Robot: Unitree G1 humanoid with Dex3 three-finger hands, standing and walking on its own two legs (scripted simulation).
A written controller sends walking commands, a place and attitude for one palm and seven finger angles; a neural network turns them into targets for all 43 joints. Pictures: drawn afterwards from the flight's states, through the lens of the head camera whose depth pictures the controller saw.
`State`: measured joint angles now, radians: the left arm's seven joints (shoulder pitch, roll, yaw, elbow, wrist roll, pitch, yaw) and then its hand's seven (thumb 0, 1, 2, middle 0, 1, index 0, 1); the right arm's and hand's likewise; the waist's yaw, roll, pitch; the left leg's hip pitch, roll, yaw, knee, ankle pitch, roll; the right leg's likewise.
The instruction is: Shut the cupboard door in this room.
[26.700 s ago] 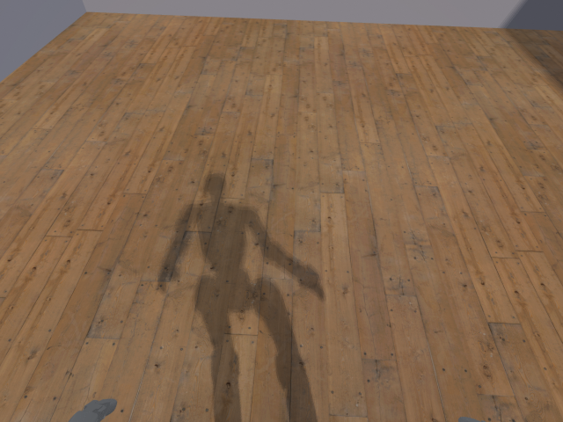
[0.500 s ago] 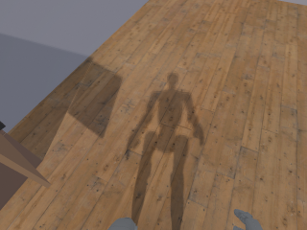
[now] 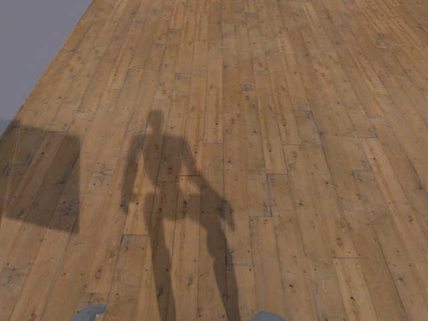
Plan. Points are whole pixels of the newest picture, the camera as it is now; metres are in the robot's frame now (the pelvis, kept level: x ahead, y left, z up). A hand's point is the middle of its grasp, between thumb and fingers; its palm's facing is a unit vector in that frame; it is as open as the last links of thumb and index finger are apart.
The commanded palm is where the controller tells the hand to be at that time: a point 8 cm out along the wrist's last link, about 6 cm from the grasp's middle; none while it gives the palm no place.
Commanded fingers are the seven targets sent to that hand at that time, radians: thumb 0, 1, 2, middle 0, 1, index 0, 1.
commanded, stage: walk around to get in front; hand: left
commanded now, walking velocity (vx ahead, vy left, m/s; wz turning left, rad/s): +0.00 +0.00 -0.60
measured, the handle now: out of the picture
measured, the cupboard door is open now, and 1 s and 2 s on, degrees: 78 78 78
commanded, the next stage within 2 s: none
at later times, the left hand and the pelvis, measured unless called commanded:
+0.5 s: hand out of the picture +0.11 +0.15 -0.16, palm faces -0.22 -0.95 -0.23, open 7.4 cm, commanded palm none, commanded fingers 0.00 0.90 0.90 -0.20 -0.30 -0.20 -0.30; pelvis +0.00 -0.03 +0.00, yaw -16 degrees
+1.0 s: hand (158, 290) +0.20 +0.13 -0.16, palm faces -0.54 -0.81 -0.23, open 7.4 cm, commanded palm none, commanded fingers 0.00 0.90 0.90 -0.20 -0.30 -0.20 -0.30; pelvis +0.00 +0.00 +0.00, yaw -35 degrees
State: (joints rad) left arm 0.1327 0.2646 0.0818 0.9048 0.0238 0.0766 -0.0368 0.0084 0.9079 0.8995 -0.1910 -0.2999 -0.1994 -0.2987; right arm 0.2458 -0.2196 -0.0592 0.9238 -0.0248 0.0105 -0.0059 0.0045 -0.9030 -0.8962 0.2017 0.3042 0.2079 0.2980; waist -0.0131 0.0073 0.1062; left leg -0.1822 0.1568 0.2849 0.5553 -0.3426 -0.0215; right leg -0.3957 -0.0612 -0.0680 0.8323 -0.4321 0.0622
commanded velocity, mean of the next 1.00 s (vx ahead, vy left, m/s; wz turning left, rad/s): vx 0.00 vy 0.00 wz -0.60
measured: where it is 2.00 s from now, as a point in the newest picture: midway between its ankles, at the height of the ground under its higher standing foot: outside the picture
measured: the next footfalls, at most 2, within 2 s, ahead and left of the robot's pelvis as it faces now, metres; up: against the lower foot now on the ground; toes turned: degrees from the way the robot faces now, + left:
right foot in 0.06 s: +0.05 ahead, -0.13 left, +0.00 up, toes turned -8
left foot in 0.60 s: +0.06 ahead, +0.09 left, +0.00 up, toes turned -18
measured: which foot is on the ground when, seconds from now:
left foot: down 0.00-0.06, up 0.08-0.58, down 0.60-1.00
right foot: up 0.00-0.04, down 0.06-0.62, up 0.64-1.00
